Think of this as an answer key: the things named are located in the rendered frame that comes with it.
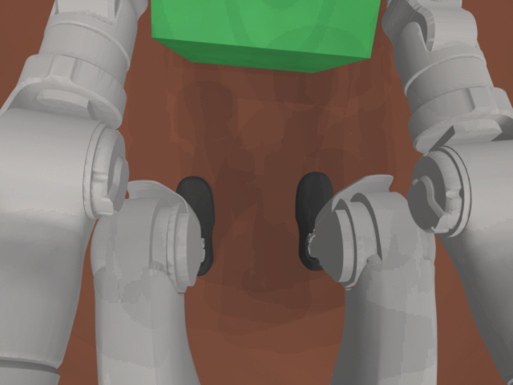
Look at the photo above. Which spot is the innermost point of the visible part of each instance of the robot right forearm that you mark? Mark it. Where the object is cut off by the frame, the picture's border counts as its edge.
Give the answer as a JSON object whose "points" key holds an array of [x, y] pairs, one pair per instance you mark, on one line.
{"points": [[444, 75]]}

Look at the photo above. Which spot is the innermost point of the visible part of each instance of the carton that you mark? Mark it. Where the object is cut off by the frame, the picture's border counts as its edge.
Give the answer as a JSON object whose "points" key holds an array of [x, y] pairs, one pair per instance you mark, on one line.
{"points": [[287, 35]]}

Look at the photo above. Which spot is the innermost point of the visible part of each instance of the robot left forearm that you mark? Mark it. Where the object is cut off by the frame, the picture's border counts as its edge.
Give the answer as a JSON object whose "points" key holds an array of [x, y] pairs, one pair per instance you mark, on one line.
{"points": [[83, 61]]}

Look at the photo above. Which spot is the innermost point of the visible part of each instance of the robot right shin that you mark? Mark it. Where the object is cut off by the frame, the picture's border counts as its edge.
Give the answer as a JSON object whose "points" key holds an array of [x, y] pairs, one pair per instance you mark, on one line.
{"points": [[367, 184]]}

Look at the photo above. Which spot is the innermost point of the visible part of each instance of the right robot upper arm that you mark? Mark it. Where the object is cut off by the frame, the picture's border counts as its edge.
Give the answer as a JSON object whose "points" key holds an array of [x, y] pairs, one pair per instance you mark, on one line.
{"points": [[464, 194]]}

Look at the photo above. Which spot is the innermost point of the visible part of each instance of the right robot foot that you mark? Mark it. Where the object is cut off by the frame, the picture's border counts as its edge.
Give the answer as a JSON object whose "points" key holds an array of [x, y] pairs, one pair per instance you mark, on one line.
{"points": [[313, 192]]}

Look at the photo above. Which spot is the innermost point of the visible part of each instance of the left robot upper arm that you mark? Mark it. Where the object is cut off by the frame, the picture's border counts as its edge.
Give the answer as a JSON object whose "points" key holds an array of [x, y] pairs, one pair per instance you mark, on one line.
{"points": [[58, 175]]}

